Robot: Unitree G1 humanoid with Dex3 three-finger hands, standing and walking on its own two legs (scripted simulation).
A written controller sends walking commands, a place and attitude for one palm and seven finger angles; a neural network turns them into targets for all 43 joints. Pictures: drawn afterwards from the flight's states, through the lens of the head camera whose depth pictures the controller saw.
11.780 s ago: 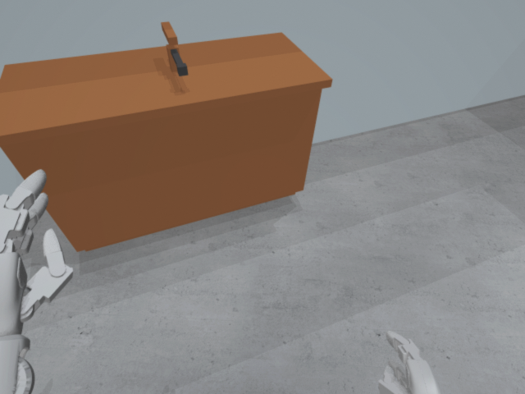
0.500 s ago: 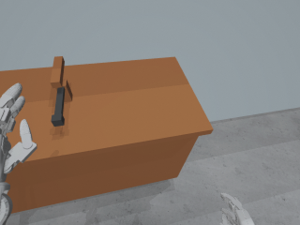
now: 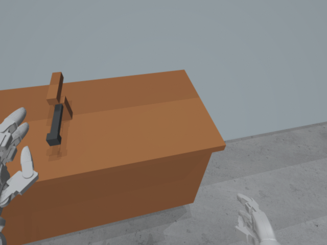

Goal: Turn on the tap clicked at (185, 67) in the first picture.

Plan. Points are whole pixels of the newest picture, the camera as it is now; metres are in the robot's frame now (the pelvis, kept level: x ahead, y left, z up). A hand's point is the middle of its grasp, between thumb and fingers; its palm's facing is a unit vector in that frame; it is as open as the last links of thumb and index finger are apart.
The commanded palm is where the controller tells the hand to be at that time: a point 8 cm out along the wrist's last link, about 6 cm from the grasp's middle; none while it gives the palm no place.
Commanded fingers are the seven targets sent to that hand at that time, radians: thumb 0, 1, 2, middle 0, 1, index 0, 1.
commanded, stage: turn the palm inward beside the body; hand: left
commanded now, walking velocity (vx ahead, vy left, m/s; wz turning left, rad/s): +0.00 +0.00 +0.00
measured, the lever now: (53, 139) +0.35 +0.35 +0.03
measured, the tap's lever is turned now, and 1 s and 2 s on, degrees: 0 0 0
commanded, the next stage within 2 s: reach beside the lever's end, fingers flat in 1.82 s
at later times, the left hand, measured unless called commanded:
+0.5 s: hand (50, 173) +0.20 +0.23 +0.15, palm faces +0.46 -0.84 -0.30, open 7.4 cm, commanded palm +0.14 +0.27 +0.17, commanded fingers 0.00 0.90 0.90 -0.20 -0.30 -0.20 -0.30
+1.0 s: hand (50, 185) +0.18 +0.23 +0.14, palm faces +0.48 -0.86 -0.19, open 7.4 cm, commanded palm +0.13 +0.27 +0.15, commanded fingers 0.00 0.90 0.90 -0.20 -0.30 -0.20 -0.30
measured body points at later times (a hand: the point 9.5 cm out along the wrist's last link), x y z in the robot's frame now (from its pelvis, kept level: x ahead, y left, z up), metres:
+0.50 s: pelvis +0.02 -0.04 -0.01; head +0.02 -0.06 +0.44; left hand +0.17 +0.27 +0.17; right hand +0.21 -0.27 -0.09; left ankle -0.01 +0.09 -0.72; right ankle +0.03 -0.08 -0.72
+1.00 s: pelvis +0.01 -0.01 +0.00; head +0.01 -0.03 +0.45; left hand +0.15 +0.28 +0.15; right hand +0.23 -0.22 -0.07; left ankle -0.01 +0.09 -0.72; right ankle +0.03 -0.08 -0.72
